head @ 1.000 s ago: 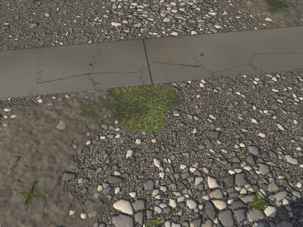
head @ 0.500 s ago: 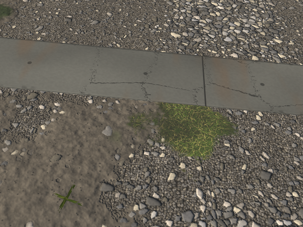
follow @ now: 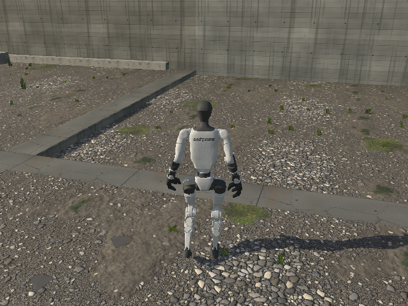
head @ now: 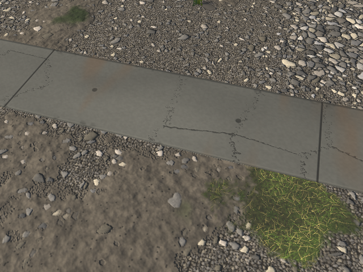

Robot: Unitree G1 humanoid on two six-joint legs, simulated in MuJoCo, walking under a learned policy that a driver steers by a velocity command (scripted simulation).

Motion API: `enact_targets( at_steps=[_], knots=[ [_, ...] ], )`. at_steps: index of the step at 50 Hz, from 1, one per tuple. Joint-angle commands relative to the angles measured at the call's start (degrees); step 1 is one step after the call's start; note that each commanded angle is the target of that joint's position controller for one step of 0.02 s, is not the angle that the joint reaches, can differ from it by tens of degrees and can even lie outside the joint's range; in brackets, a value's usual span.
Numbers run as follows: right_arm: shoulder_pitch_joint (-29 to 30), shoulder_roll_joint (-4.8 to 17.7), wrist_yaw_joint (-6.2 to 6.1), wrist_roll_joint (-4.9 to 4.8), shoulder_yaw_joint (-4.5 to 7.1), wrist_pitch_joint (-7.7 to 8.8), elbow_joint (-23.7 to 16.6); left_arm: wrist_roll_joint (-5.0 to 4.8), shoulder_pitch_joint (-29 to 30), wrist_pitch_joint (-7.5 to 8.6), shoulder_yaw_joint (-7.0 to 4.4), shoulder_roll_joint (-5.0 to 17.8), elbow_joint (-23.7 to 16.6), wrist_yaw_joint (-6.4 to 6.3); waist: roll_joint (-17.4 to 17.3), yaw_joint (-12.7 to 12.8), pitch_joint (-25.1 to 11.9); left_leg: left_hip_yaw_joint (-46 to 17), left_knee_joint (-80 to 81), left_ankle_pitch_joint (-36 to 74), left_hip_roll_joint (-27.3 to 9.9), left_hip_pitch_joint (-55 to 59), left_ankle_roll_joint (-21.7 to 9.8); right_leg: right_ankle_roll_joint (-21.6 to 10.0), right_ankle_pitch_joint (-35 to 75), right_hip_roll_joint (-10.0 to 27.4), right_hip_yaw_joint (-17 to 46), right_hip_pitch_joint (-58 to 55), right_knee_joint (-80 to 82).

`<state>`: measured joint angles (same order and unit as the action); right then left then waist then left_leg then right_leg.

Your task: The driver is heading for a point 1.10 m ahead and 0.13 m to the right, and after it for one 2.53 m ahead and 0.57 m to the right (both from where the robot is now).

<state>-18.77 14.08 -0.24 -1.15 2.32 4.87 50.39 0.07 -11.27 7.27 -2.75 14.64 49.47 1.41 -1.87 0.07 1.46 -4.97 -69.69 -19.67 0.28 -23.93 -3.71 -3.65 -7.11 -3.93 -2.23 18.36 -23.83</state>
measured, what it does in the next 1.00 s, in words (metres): walks ahead: left foot, then right foot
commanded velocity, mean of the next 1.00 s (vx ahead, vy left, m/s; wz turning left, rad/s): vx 0.15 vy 0.00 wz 0.04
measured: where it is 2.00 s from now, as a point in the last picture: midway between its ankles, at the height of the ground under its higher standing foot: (190, 271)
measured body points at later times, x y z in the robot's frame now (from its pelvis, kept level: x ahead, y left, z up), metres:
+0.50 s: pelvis +0.21 +0.05 +0.00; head +0.24 +0.07 +0.44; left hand +0.27 +0.31 -0.15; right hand +0.36 -0.19 -0.11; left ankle +0.30 +0.14 -0.74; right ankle +0.16 -0.10 -0.69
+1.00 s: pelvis +0.26 +0.03 +0.00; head +0.28 +0.03 +0.45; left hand +0.29 +0.27 -0.15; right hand +0.33 -0.22 -0.15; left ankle +0.30 +0.14 -0.74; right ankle +0.24 -0.10 -0.74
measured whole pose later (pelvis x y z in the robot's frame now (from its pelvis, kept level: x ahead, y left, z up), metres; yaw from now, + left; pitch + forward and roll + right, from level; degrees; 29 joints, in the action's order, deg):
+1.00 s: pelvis +0.26 +0.03 +0.00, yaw +0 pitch +0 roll +0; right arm -11.8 12.0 -1.5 0.1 2.2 0.7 56.7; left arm 0.1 -15.1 1.4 -1.1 10.9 59.7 -2.1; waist 0.0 0.3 1.7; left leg 0.9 -29.7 -12.1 0.8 -17.2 -1.1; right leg 0.7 -18.9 1.1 0.0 11.4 -30.6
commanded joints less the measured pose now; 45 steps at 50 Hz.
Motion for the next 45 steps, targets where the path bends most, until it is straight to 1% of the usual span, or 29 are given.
enact_targets(
  at_steps=[1,2,4,6,8,9,11,13,14,15,16,17,18,19,20,21,22,23,24,26,29,31,32,33,34,35,36,39,45],
  knots=[
    [-1.76,3.36,-0.21,0.38,1.07,0.45,-3.79,0.31,-0.88,0.59,-0.4,3.93,-1.77,0.32,4.91,-1.3,-2.37,-0.94,1.96,3.94,-7.08,-10.11,0.25,-10.65,0.58,15.83,18.62,-7.69,15.77],
    [-1.46,2.62,-0.29,0.45,0.85,0.21,-4.07,0.08,-1.98,0.68,-0.55,4.68,-1.06,0.28,5.13,-1.42,-1.69,-0.19,4.09,4.71,-7.63,-10.76,0.73,-11.12,2.71,15.68,16.63,-6.66,16.68],
    [2.69,2.7,-0.52,1.07,0.63,0.17,-5.95,-0.12,-3.79,0.62,-1.01,6.78,-0.16,-0.1,4.53,-0.73,-0.26,0.87,10.31,8.9,-8.44,-13.7,1.99,-11.67,6.3,15.75,13.9,-6.33,17.96],
    [6.99,2.33,-0.53,1.48,0.31,0.39,-7.33,-0.07,-4.73,0.05,-0.97,7.43,0.37,-0.57,4.0,0.08,0.58,2.35,19.2,14.71,-7.6,-13.01,2.88,-10.46,18.98,14.35,9.53,-6.23,16.59],
    [10.48,1.18,-0.18,1.43,-0.2,0.81,-8.06,-0.3,-6.29,-0.62,-0.73,7.64,1.11,-0.93,4.79,1.29,-0.21,4.79,28.43,21.4,-4.99,-7.83,3.15,-8.07,27.29,11.69,4.6,-5.46,14.11],
    [12.28,1.14,0.04,1.27,-0.26,0.89,-8.39,-0.5,-8.01,-0.87,-0.67,8.04,1.76,-1.04,5.21,2.28,-0.97,5.51,31.1,24.4,-3.67,-5.84,3.4,-7.49,27.55,11.45,4.0,-6.11,13.17],
    [14.39,1.88,0.42,0.96,-0.13,0.78,-9.16,-0.81,-9.89,-1.58,-0.48,8.33,2.92,-1.22,6.19,2.98,-1.81,4.89,34.95,26.44,-2.45,-4.08,3.15,-6.81,26.56,12.6,4.74,-9.23,10.93],
    [15.34,3.39,0.8,1.15,0.3,0.79,-10.06,-0.99,-9.34,-2.25,-0.36,8.27,3.4,-1.47,7.04,2.21,-2.42,3.6,38.42,23.87,-1.93,-3.12,1.73,-5.56,25.91,14.18,6.36,-12.84,7.18],
    [14.0,4.46,0.92,1.47,0.69,0.91,-9.89,-1.09,-8.28,-2.53,-0.43,8.49,3.37,-1.61,7.09,0.92,-3.3,3.33,40.58,23.21,-1.58,-0.92,0.85,-4.67,25.11,14.52,7.11,-13.99,4.61],
    [10.61,5.42,0.88,1.93,1.2,1.09,-8.68,-1.21,-6.87,-2.78,-0.4,8.46,3.14,-1.78,6.46,-1.12,-4.72,3.96,43.73,25.12,-0.77,3.86,-0.13,-3.45,24.97,13.42,6.84,-14.14,0.64],
    [6.31,7.85,0.57,2.42,2.06,1.31,-7.18,-0.75,-7.75,-2.78,-0.14,7.71,2.99,-1.81,4.31,-2.3,-7.28,3.7,46.0,34.76,-1.69,11.21,-1.47,-1.69,23.69,10.27,5.65,-12.93,-6.05],
    [0.95,11.99,0.2,3.41,2.78,1.28,-6.63,0.79,-10.58,-2.29,0.9,5.06,2.13,-1.8,-2.54,-2.33,-14.55,-4.83,40.5,59.68,-11.38,26.42,-5.51,0.95,7.79,6.11,3.19,-3.8,-18.81],
    [-0.56,10.34,0.27,3.56,2.02,0.36,-6.2,0.52,-20.32,-2.23,2.96,-1.08,4.77,-1.33,-14.28,-0.19,-22.46,-17.79,39.77,69.49,-23.68,38.94,-15.8,4.24,-27.24,1.86,3.01,8.22,-34.34],
    [-1.62,6.18,0.86,2.25,1.07,-0.39,-5.99,-0.32,-20.07,-2.84,1.87,3.77,5.87,-1.15,-10.14,-1.51,-23.79,-20.69,42.33,59.25,-22.44,35.7,-15.96,4.95,-33.23,3.46,7.51,9.64,-39.6],
    [2.06,5.71,1.09,1.33,0.88,-0.72,-6.22,-1.12,-15.34,-3.69,1.02,6.27,4.69,-1.27,-6.57,-1.17,-17.67,-17.94,44.71,47.52,-20.03,29.82,-13.72,5.48,-31.23,5.08,7.24,12.81,-41.89],
    [6.48,5.29,1.04,1.3,0.6,-0.85,-6.9,-0.97,-11.22,-4.69,0.71,6.26,3.96,-1.9,-2.38,-0.42,-13.35,-15.65,47.15,38.69,-18.08,22.99,-11.69,6.05,-27.75,6.79,6.7,13.08,-40.77],
    [10.28,4.9,0.97,1.71,0.33,-0.92,-7.41,-0.53,-8.83,-5.79,0.39,5.91,3.47,-2.55,-1.51,0.74,-9.94,-13.07,49.82,32.35,-16.51,15.67,-10.42,6.49,-24.8,8.11,6.66,11.11,-37.63],
    [12.87,5.52,0.84,2.39,0.52,-1.1,-7.42,-0.32,-9.06,-6.74,0.49,4.77,3.47,-3.04,-3.42,2.37,-8.38,-10.18,52.14,27.58,-14.5,9.24,-9.21,6.79,-21.81,8.69,6.16,6.5,-33.31],
    [14.09,5.82,0.73,2.98,0.73,-1.32,-7.25,-0.18,-9.63,-7.3,0.74,3.35,3.96,-3.45,-4.86,2.94,-7.56,-7.55,53.52,25.06,-12.6,5.08,-8.86,7.01,-20.15,7.74,4.58,2.71,-29.62],
    [13.7,5.27,0.37,3.23,0.67,-1.51,-6.39,0.14,-10.14,-7.74,0.95,2.15,4.75,-3.95,-5.72,2.88,-8.33,-4.93,54.28,21.13,-11.13,3.15,-9.08,6.91,-17.64,6.85,3.45,-1.75,-23.47],
    [13.66,5.15,-0.23,2.15,0.56,-2.01,-5.17,0.31,-8.84,-8.2,0.73,2.37,5.19,-3.94,-5.26,2.75,-8.19,-4.78,55.18,5.77,-10.51,1.61,-8.1,5.68,-8.76,6.33,2.56,-6.71,-13.9],
    [12.5,4.17,-0.49,1.53,0.17,-2.45,-3.9,1.22,-7.91,-8.25,0.6,2.53,5.34,-3.66,-4.36,3.09,-5.51,-4.07,55.35,-6.85,-8.35,-1.67,-4.69,3.91,-4.42,5.61,1.65,-10.5,-7.01],
    [10.85,3.31,-0.5,1.59,-0.13,-2.5,-2.86,1.85,-7.58,-8.17,0.58,3.28,4.98,-3.62,-3.1,2.8,-3.6,-3.79,54.91,-11.12,-7.08,-2.95,-2.1,2.6,-3.7,7.58,3.78,-10.89,-4.13],
    [9.84,3.57,-0.46,1.77,0.03,-2.54,-2.58,1.53,-7.11,-8.08,0.23,5.67,4.55,-3.79,0.22,1.32,-1.01,-2.16,52.76,-11.23,-4.64,-2.7,-0.07,1.15,-7.51,9.92,5.74,-8.05,-1.76],
    [8.56,3.7,-0.82,1.43,0.41,-2.74,-2.33,0.64,-5.75,-7.78,-0.48,7.58,5.58,-3.69,7.26,-0.5,1.26,2.29,50.35,-5.76,-1.22,2.1,1.35,-0.01,-18.32,9.29,6.31,0.42,0.36],
    [9.05,4.16,-1.19,1.64,0.51,-2.83,-1.75,0.61,-4.42,-7.13,0.0,5.14,5.5,-3.58,8.31,-0.26,2.01,2.96,47.5,-1.19,-0.99,7.07,1.72,0.48,-21.49,8.81,6.68,4.77,3.05],
    [8.71,3.87,-1.4,1.56,0.62,-2.95,-1.47,0.89,-3.53,-6.52,0.34,3.76,5.76,-3.59,9.16,-0.84,1.53,3.25,46.2,2.02,-1.06,9.69,1.32,1.4,-21.03,8.93,6.71,5.97,4.1],
    [7.38,3.3,-1.52,1.9,0.7,-3.22,0.36,0.38,-3.91,-5.18,0.35,3.25,6.5,-3.51,6.13,-0.57,0.28,3.06,45.23,6.96,-1.45,10.77,0.17,2.83,-13.94,8.03,5.5,2.76,2.26],
    [7.25,2.85,-1.25,1.35,0.78,-3.25,2.72,0.07,-6.37,-5.2,0.4,3.01,8.29,-3.64,2.8,0.46,-2.05,3.38,43.48,16.51,-1.7,12.58,0.13,2.59,-4.63,7.15,4.23,-1.64,-0.51]
  ],
)
Velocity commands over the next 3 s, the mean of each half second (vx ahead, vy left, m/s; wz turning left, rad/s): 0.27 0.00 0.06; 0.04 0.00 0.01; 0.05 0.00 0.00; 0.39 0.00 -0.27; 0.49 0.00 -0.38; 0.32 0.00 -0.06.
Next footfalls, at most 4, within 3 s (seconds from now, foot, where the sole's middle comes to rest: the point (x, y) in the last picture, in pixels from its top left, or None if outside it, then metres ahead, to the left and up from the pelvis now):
0.32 left None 0.34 0.14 -0.77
0.64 right None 0.28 -0.10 -0.77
2.10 right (220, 216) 0.69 -0.11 -0.77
2.66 left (198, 137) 1.10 -0.04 -0.77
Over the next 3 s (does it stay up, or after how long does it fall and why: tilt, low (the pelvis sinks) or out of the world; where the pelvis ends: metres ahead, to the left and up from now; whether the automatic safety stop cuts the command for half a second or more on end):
stays up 1.01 -0.10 0.00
